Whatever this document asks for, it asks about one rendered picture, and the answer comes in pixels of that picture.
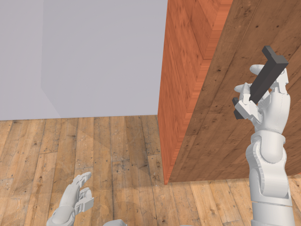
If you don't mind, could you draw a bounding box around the left robot hand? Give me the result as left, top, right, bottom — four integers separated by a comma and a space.
59, 172, 94, 215

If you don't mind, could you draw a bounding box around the handle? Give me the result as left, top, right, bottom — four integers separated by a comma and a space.
232, 46, 289, 119

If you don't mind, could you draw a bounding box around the wardrobe door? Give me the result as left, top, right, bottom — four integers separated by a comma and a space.
168, 0, 301, 183

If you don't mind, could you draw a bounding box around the left robot forearm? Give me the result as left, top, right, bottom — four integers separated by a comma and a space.
46, 206, 75, 226

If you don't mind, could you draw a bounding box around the right robot hand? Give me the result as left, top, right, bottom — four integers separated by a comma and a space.
234, 65, 291, 134

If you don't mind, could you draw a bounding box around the right robot forearm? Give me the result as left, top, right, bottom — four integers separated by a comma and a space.
246, 130, 295, 226

